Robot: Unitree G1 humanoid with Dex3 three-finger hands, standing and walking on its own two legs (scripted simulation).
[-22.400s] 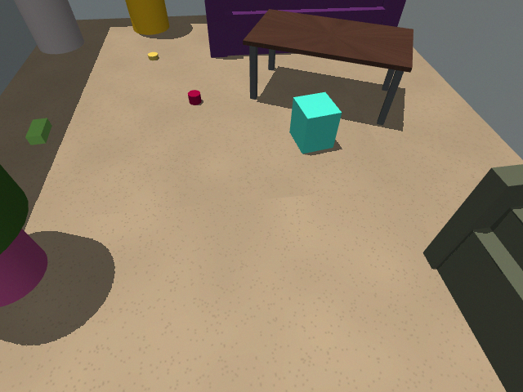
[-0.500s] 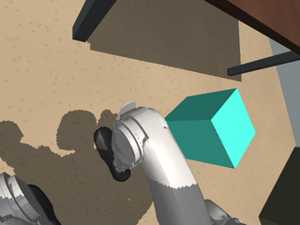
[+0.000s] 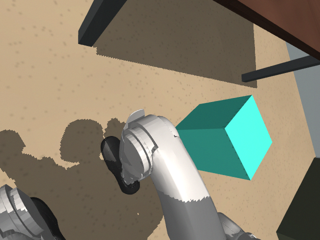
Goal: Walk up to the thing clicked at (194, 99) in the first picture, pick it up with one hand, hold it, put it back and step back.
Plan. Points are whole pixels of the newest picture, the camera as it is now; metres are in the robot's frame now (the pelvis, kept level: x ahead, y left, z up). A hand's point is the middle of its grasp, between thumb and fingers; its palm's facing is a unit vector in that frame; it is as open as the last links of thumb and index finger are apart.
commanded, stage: settle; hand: left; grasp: from above
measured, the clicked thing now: out of the picture +0.53 +0.28 -0.29
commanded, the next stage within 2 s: lift in 0.86 s
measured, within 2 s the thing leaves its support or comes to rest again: leaves its support in 0.10 s
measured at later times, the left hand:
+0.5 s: hand out of the picture +0.51 +0.31 -0.17, palm faces -0.42 -0.11 -0.90, open 10.6 cm
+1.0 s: hand out of the picture +0.51 +0.30 -0.11, palm faces -0.43 -0.09 -0.90, open 10.5 cm
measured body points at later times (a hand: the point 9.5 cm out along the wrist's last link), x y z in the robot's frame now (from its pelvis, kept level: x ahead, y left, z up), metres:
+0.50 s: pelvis +0.01 +0.00 +0.01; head +0.27 +0.10 +0.36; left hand +0.52 +0.31 -0.12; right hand +0.04 -0.27 -0.05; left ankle +0.06 +0.12 -0.29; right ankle +0.15 -0.12 -0.29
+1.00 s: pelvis +0.01 -0.01 +0.03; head +0.26 +0.07 +0.39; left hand +0.53 +0.30 -0.06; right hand +0.06 -0.29 -0.06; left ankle +0.06 +0.12 -0.29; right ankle +0.15 -0.13 -0.29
